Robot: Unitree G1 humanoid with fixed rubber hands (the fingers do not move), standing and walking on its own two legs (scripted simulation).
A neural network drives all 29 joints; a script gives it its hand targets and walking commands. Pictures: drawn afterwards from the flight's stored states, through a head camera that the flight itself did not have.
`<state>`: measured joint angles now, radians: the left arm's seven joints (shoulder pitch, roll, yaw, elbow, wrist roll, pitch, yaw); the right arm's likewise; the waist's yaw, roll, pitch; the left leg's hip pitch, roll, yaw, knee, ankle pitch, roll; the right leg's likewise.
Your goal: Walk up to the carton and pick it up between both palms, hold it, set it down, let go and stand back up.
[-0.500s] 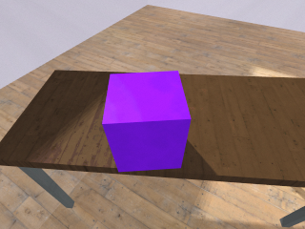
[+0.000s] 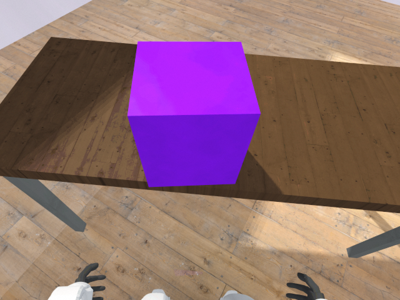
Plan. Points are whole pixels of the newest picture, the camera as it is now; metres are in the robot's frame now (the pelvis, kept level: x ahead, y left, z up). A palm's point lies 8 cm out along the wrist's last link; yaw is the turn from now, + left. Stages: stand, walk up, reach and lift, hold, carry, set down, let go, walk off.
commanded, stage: reach and lift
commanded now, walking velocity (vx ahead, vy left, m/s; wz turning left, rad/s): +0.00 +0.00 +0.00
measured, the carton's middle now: (191, 120) +0.49 +0.03 +0.05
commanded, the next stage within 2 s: none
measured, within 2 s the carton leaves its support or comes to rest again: neither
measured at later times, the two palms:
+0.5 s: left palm (92, 272) +0.20 +0.22 -0.07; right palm (308, 284) +0.18 -0.21 -0.08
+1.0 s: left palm out of the picture +0.15 +0.23 -0.05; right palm out of the picture +0.13 -0.19 -0.05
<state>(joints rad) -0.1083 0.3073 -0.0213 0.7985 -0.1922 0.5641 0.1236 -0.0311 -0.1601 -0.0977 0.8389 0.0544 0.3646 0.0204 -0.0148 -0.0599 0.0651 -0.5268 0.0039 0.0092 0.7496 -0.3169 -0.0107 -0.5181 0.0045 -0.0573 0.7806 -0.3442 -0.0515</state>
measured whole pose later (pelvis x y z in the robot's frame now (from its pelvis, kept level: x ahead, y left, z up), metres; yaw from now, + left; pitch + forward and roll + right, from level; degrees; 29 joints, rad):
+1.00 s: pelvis -0.01 +0.02 +0.03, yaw -4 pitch +0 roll +1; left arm 0.24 0.19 -0.05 0.37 -0.12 0.27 0.11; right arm 0.28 -0.09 -0.07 0.48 0.02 0.06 0.05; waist 0.06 -0.04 0.02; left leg -0.25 0.02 0.08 0.44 -0.18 0.00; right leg -0.27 0.03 0.02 0.47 -0.20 -0.03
